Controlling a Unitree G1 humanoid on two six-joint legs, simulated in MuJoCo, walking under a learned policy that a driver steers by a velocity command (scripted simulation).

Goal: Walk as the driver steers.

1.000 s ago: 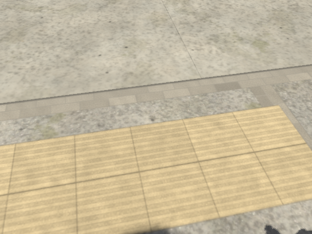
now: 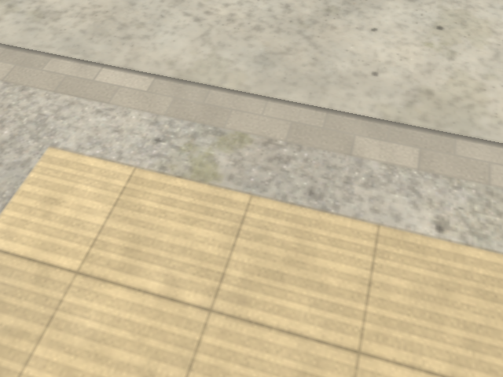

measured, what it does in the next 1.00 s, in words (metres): walks ahead, turning right: right foot, then left foot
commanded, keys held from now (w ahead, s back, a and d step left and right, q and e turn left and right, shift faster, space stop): e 0.64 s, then w+e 0.20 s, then w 0.14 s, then no key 0.02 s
